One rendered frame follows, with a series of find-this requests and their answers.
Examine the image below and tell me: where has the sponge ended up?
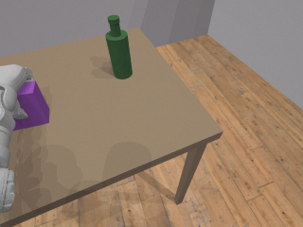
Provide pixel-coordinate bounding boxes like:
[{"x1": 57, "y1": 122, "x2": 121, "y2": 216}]
[{"x1": 13, "y1": 80, "x2": 50, "y2": 131}]

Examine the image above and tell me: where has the table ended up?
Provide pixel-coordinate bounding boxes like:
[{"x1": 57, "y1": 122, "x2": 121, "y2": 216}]
[{"x1": 0, "y1": 27, "x2": 223, "y2": 227}]

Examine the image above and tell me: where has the left robot upper arm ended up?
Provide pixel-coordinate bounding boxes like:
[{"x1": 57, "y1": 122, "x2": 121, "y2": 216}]
[{"x1": 0, "y1": 167, "x2": 15, "y2": 227}]

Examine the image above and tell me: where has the robot left hand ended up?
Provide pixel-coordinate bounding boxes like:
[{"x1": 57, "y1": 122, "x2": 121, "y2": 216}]
[{"x1": 0, "y1": 64, "x2": 35, "y2": 119}]

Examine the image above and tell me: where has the left robot forearm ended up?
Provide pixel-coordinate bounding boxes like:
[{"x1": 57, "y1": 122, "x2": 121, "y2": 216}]
[{"x1": 0, "y1": 83, "x2": 18, "y2": 168}]

